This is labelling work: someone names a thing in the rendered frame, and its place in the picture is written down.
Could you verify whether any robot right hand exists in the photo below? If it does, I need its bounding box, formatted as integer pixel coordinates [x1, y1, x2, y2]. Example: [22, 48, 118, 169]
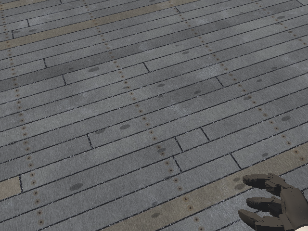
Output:
[238, 172, 308, 231]

